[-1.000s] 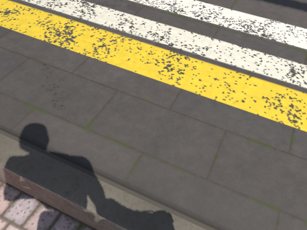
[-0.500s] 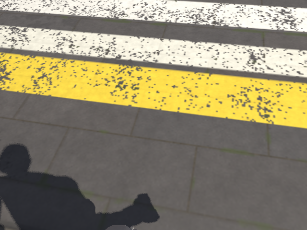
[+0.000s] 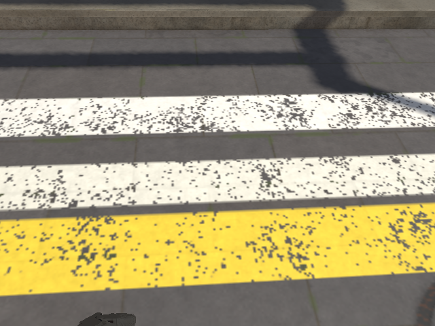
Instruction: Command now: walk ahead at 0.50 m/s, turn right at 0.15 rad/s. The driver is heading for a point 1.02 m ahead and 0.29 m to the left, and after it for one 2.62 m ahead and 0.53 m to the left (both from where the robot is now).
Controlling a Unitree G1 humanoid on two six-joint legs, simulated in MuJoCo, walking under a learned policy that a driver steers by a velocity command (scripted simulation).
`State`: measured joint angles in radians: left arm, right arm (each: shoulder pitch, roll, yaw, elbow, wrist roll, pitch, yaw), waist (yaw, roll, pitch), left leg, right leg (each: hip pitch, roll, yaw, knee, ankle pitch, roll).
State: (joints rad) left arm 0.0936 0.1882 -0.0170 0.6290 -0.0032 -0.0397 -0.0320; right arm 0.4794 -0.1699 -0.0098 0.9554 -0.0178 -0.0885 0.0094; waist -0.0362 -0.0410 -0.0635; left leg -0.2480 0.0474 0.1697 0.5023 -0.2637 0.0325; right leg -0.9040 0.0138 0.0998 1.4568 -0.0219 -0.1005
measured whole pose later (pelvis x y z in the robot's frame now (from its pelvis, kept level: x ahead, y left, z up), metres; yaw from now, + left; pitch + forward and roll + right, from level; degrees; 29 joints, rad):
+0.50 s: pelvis +0.29 -0.07 +0.01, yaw +3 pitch +1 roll -1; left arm 0.32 0.23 0.06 0.82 0.01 -0.09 -0.02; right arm 0.24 -0.29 -0.07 0.86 0.04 -0.07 0.00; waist 0.02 0.05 0.00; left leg -0.61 0.11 -0.07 1.22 -0.21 0.03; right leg -0.18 0.02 -0.14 0.36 -0.20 -0.05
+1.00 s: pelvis +0.59 +0.02 +0.00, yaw +20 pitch +2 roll +0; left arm 0.16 0.27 0.06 0.72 0.00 -0.11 0.02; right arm 0.25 -0.28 -0.08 0.74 0.01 -0.05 0.03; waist -0.02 -0.01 0.05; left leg -0.34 -0.13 -0.01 0.46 -0.15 0.12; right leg -0.52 -0.08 0.08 1.21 -0.35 0.02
